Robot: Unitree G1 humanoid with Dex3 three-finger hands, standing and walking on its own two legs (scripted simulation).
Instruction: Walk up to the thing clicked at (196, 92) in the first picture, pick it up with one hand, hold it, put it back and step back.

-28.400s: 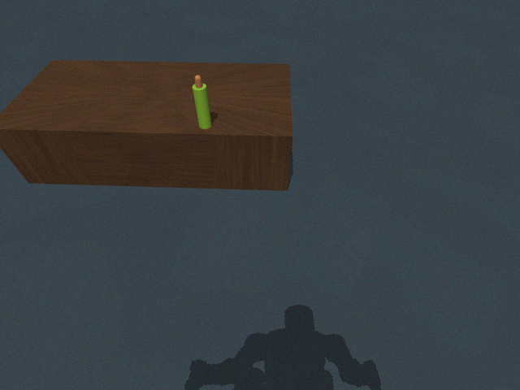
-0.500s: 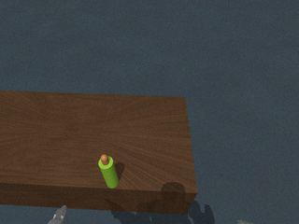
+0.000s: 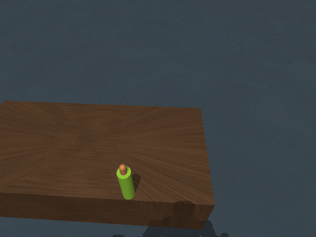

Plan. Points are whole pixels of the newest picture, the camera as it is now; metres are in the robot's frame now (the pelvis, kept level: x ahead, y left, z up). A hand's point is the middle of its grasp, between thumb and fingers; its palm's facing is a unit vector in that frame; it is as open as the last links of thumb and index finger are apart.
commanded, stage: home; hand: left
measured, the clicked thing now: (125, 181) +0.42 +0.16 -0.29
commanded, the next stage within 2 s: stand in 0.98 s
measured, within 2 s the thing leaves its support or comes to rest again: neither
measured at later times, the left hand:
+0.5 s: hand out of the picture +0.01 +0.24 -0.16, palm faces -0.03 -0.93 -0.36, open 17.3 cm
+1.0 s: hand out of the picture +0.10 +0.24 -0.15, palm faces -0.01 -0.93 -0.36, open 17.4 cm
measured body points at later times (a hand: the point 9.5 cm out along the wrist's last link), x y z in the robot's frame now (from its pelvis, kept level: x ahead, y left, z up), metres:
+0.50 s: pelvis -0.01 -0.01 +0.00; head -0.01 -0.02 +0.45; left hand +0.02 +0.29 -0.13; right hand +0.04 -0.31 -0.14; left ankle +0.05 +0.10 -0.74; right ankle +0.01 -0.15 -0.74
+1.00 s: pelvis +0.02 -0.02 +0.01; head +0.02 -0.02 +0.46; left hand +0.10 +0.28 -0.12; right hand +0.10 -0.31 -0.13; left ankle +0.05 +0.10 -0.74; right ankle +0.01 -0.15 -0.74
